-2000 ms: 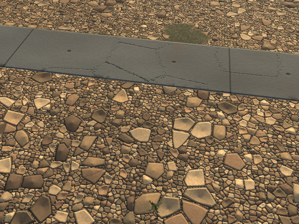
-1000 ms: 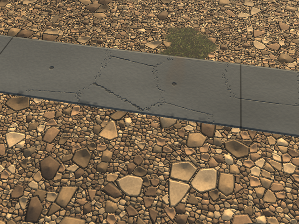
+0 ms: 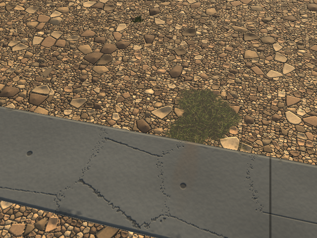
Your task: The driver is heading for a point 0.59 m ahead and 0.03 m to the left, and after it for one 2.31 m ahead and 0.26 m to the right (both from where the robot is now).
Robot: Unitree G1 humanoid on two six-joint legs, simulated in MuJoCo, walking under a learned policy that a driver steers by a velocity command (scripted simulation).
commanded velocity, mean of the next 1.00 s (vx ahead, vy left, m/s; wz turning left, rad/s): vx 0.22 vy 0.00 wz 0.00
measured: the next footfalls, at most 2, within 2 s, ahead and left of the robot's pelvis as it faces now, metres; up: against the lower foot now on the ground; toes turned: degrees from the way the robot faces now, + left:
left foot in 0.10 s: +0.23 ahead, +0.10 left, +0.00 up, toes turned +4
right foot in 0.58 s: +0.34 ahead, -0.07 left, +0.00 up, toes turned -3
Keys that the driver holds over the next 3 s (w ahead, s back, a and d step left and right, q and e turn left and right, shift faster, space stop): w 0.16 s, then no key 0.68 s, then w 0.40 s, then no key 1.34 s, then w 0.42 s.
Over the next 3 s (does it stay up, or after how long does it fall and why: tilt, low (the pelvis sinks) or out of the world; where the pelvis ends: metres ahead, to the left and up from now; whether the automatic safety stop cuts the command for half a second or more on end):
stays up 0.60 0.02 -0.02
